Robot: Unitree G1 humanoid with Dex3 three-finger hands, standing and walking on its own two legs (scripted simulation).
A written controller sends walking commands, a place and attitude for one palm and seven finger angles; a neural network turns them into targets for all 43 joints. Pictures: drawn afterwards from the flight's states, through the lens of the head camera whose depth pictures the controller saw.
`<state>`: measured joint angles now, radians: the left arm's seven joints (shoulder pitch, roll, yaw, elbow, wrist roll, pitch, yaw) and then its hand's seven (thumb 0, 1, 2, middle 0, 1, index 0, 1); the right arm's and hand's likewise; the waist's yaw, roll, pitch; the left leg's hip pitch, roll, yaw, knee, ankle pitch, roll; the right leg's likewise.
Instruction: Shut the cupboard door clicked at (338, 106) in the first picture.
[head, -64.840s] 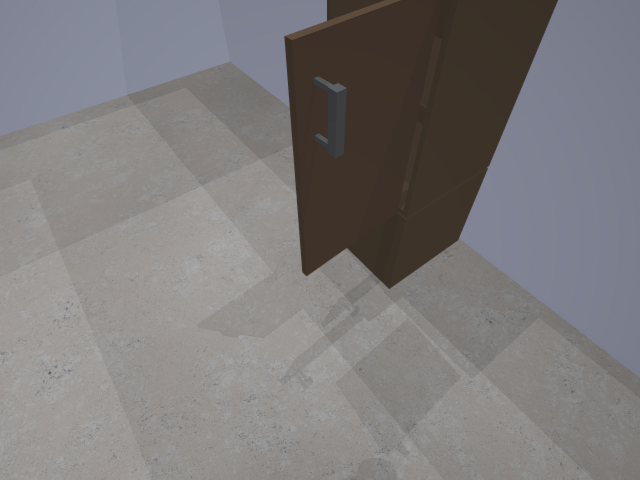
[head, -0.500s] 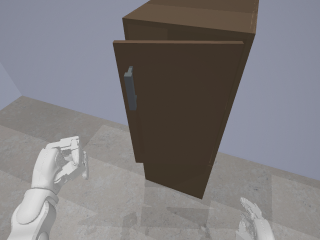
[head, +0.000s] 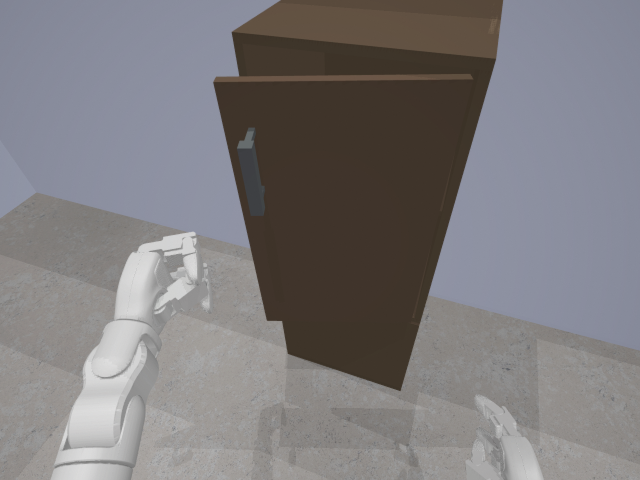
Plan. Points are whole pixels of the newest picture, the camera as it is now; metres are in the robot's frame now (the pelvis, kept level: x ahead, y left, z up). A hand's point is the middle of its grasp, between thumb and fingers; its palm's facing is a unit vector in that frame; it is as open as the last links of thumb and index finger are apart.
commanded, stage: bring the fist close to the handle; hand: left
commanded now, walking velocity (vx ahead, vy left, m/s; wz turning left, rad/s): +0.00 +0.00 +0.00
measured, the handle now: (254, 172) +0.52 +0.15 +0.13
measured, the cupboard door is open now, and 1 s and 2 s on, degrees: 18 18 9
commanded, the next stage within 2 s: push the door shut along its arc in 1.02 s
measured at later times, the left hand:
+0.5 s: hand (259, 229) +0.39 +0.12 +0.13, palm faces +0.03 -1.00 +0.00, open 3.1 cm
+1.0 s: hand (265, 216) +0.42 +0.11 +0.13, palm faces +0.06 -1.00 +0.00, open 3.1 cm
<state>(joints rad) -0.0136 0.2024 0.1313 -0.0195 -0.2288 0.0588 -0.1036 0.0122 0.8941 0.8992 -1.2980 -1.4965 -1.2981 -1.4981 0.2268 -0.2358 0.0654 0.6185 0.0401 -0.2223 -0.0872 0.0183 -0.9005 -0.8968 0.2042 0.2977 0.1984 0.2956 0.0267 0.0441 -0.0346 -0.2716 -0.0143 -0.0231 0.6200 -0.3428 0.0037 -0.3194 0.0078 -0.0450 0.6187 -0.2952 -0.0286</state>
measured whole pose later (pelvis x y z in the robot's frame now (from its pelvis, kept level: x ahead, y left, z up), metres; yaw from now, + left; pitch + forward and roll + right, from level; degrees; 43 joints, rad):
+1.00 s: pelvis +0.00 +0.00 +0.00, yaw -2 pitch +4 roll +0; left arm -0.52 0.15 0.14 0.57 -0.14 -0.08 0.06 0.01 0.90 0.90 -1.30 -1.50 -1.30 -1.50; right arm 0.28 -0.24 0.02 0.65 0.03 -0.06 -0.05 0.02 -0.90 -0.90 0.20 0.30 0.20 0.30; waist -0.03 0.03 -0.04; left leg -0.34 0.00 0.01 0.60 -0.33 0.01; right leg -0.40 0.02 -0.01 0.61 -0.27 -0.03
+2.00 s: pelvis -0.01 +0.02 -0.01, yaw -1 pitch +11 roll +0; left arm -1.06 0.35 0.20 1.25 -0.13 -0.28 -0.16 0.01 0.90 0.90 -1.30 -1.50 -1.29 -1.50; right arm 0.41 -0.28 0.02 0.72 0.01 -0.11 -0.02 0.01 -0.90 -0.90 0.20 0.30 0.20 0.30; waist -0.16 0.03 -0.06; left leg -0.59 -0.02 0.00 0.74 -0.35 0.02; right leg -0.63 0.00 -0.02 0.71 -0.28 -0.01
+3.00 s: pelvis +0.00 +0.02 -0.03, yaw -1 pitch +22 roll -2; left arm -1.49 0.52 0.17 1.47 -0.07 -0.18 -0.32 0.01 0.88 0.99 -1.29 -1.50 -1.30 -1.50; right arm 0.45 -0.29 0.03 0.73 -0.04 -0.07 -0.03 0.01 -0.90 -0.90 0.21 0.30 0.20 0.30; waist -0.29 0.04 -0.05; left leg -0.86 -0.01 -0.03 0.88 -0.41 0.02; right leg -0.87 0.01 -0.06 0.80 -0.31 -0.01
